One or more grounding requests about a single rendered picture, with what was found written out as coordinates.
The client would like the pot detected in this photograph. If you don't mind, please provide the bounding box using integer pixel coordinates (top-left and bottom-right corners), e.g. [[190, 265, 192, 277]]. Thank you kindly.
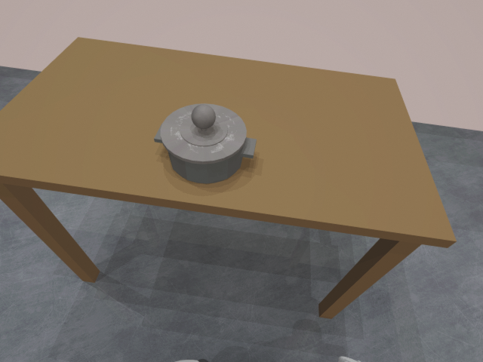
[[154, 125, 257, 184]]

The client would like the knob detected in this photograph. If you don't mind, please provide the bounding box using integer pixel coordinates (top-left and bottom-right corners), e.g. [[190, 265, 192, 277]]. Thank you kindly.
[[191, 104, 216, 129]]

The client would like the table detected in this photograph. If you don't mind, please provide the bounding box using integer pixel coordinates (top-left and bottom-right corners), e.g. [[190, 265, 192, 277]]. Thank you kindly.
[[0, 37, 457, 319]]

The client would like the lid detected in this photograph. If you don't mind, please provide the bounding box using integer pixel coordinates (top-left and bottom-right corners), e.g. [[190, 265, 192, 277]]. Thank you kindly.
[[161, 103, 247, 164]]

